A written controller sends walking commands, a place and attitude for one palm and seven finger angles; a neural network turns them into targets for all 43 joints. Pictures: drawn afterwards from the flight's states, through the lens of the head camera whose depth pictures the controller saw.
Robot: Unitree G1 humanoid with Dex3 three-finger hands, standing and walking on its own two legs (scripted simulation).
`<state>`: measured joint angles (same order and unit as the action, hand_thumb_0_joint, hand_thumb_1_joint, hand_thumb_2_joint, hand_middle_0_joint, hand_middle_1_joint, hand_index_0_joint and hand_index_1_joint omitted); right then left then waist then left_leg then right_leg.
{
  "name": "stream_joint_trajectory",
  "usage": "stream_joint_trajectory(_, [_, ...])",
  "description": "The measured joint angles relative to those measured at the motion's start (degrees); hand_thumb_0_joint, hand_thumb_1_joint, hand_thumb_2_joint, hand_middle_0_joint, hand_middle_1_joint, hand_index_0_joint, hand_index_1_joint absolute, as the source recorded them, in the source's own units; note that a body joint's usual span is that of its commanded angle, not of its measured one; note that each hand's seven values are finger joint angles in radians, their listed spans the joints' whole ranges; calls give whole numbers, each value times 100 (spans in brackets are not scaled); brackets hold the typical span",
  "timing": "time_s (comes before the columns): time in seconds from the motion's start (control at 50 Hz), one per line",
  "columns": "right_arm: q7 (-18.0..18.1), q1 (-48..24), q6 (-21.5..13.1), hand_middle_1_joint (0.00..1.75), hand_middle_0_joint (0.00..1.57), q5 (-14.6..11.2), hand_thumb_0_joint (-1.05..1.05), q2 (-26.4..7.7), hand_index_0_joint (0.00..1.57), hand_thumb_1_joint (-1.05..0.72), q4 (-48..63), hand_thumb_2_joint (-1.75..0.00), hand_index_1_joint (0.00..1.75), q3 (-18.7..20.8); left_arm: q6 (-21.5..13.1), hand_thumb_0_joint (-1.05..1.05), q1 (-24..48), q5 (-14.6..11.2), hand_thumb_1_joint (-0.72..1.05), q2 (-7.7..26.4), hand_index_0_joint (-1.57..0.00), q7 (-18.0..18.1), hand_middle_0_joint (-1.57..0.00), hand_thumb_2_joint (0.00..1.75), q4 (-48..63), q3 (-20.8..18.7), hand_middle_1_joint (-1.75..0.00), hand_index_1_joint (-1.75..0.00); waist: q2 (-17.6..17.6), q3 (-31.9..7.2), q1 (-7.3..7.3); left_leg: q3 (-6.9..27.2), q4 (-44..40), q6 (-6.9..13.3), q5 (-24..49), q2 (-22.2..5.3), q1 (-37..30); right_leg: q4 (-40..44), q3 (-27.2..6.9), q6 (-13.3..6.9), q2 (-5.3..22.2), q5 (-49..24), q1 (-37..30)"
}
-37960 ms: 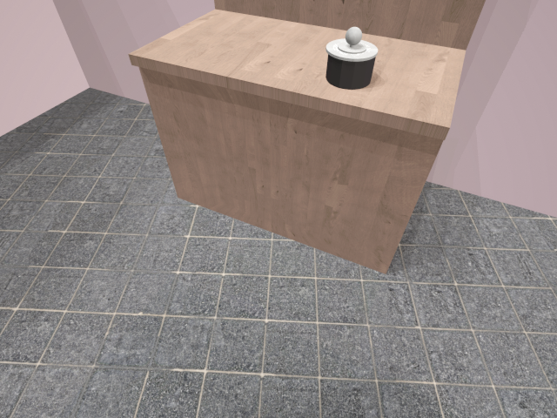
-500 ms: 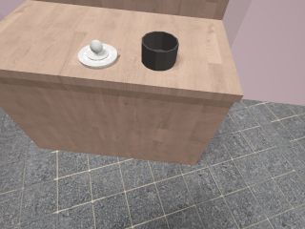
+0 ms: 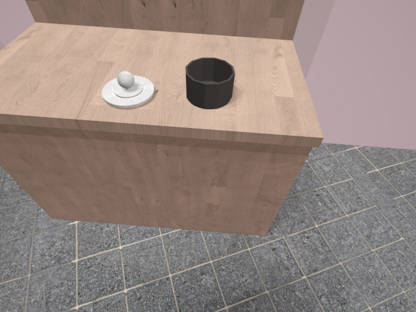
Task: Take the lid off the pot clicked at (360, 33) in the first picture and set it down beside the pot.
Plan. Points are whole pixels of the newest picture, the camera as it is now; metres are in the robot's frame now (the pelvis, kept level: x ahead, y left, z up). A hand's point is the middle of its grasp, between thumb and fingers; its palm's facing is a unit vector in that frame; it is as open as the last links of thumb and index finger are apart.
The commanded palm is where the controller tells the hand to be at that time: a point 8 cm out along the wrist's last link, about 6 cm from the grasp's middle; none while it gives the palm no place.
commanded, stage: let the arm hang, fingers relaxed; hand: left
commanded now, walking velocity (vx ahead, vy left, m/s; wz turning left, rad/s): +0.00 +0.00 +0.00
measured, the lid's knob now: (125, 79) +0.71 +0.28 +0.04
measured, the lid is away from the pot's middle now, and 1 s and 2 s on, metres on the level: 0.25 0.25 0.25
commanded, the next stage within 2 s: look to check the result in 0.08 s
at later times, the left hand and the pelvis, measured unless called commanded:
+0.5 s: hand out of the picture +0.00 +0.17 -0.18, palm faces +0.03 -0.98 -0.17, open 7.3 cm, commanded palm none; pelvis +0.00 +0.00 +0.00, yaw +0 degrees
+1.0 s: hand out of the picture -0.01 +0.16 -0.18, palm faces +0.03 -0.98 -0.18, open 7.3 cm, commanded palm none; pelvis +0.00 +0.00 +0.00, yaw -1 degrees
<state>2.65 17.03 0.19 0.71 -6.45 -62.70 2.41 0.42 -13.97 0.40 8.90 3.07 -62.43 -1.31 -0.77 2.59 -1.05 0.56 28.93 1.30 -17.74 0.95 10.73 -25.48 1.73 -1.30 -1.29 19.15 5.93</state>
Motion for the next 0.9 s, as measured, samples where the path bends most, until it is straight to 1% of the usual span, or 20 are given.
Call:
stream_joint_trajectory(0.24, [15, -4, -10, 30, 20, -6, 0, -5, 20, -92, -22, -89, 30, -11, 22, 1, -102, -1, 93, -61, -20, -18, -20, 90, -69, 17, -30, -30, 15, 28, 16, -34, -83, 24, 29, 16, -70, 70, -33, 23, 19, -33, -55])
stream_joint_trajectory(0.54, [19, 43, -25, 30, 20, -14, 0, 67, 20, -92, -92, -89, 30, -30, 13, 1, -206, 3, 92, -154, -20, -16, -20, 90, -152, 35, -30, -30, 2, 53, 21, -60, -148, 37, 72, 28, -96, 100, -57, 36, 34, -65, -58])
stream_joint_trajectory(0.9, [21, 84, -42, 30, 20, -19, 0, 101, 20, -92, -129, -89, 30, -28, -12, 1, -237, 7, 92, -174, -20, -1, -20, 90, -155, 20, -30, -30, 32, 19, 11, -80, -182, 22, 106, 17, -108, 86, -76, 23, 26, -81, -41])
